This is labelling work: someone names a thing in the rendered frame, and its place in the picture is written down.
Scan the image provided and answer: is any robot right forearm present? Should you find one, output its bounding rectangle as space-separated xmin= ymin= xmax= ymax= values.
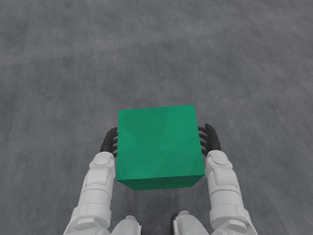
xmin=204 ymin=150 xmax=258 ymax=235

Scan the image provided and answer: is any robot left hand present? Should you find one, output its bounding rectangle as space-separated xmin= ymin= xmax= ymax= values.
xmin=100 ymin=127 xmax=118 ymax=158

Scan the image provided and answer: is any carton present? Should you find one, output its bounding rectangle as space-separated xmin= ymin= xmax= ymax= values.
xmin=115 ymin=105 xmax=205 ymax=191

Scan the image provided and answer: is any right robot shin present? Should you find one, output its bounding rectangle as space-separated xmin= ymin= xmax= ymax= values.
xmin=176 ymin=211 xmax=190 ymax=218

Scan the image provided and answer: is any robot left forearm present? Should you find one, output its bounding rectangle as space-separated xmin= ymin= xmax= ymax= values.
xmin=63 ymin=152 xmax=115 ymax=235

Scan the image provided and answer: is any robot right hand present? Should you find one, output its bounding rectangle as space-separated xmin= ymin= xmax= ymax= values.
xmin=198 ymin=123 xmax=221 ymax=157

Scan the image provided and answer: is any robot left thigh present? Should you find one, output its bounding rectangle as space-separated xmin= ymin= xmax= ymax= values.
xmin=111 ymin=219 xmax=142 ymax=235

